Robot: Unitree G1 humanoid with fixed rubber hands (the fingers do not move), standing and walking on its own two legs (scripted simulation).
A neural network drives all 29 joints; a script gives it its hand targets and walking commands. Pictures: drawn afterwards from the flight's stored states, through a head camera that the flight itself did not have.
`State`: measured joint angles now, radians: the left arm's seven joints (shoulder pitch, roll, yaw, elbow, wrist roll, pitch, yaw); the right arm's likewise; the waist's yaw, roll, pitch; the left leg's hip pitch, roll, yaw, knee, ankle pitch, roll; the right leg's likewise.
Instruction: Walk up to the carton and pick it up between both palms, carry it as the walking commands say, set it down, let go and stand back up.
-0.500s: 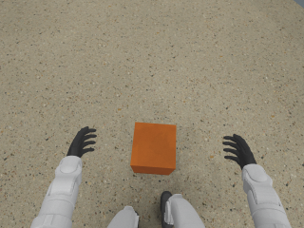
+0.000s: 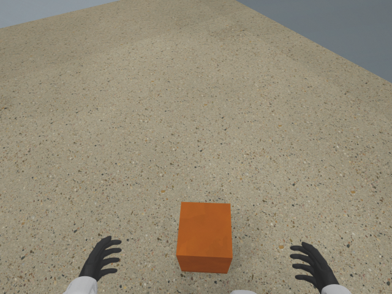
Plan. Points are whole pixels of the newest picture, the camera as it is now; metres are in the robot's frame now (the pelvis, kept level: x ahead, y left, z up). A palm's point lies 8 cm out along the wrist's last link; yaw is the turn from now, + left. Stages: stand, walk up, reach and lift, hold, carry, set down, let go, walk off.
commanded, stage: let go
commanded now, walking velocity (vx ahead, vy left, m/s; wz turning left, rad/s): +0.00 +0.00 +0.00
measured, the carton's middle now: (204, 239) +0.42 -0.02 -0.63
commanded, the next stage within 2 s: stand in 0.26 s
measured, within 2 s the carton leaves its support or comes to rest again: neither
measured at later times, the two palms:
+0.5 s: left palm (74, 270) +0.18 +0.26 -0.06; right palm out of the picture +0.11 -0.28 -0.09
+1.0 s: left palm (72, 279) +0.17 +0.27 -0.08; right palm out of the picture +0.10 -0.28 -0.09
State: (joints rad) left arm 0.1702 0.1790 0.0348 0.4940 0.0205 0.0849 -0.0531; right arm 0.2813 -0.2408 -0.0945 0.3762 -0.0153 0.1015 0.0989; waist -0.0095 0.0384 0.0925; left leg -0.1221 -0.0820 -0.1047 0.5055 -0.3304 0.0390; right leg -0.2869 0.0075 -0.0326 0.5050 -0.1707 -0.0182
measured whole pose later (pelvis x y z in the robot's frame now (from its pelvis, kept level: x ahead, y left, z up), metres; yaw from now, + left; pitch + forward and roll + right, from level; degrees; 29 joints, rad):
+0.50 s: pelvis +0.02 -0.01 +0.00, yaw -1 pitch -3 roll +0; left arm 0.17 0.29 0.05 0.66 0.06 0.05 0.00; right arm 0.34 -0.25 -0.09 0.61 -0.02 0.06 0.00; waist -0.01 0.03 -0.05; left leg -0.10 -0.05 -0.11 0.52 -0.37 0.02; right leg -0.26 0.04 -0.04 0.51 -0.20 -0.05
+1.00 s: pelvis +0.03 -0.01 +0.00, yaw -1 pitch -2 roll -1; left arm 0.17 0.31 0.06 0.80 0.05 0.00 0.00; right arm 0.37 -0.25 -0.09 0.68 -0.02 0.00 -0.02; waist -0.01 -0.01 -0.09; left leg -0.10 -0.05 -0.11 0.52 -0.38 0.02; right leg -0.26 0.04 -0.04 0.51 -0.22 -0.05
